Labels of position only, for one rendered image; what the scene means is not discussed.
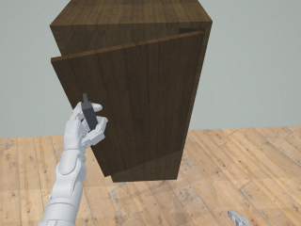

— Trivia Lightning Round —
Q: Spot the handle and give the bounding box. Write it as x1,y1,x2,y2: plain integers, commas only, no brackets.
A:
81,93,98,131

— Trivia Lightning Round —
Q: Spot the robot left forearm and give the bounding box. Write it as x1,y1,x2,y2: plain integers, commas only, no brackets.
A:
36,149,87,226

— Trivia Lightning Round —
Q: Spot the left robot hand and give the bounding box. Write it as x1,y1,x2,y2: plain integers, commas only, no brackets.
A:
63,102,108,154

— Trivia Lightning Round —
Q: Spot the cupboard door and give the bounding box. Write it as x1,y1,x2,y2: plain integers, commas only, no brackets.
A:
51,30,205,177

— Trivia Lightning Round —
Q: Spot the right robot hand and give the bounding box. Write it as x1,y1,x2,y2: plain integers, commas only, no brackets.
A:
228,210,250,226

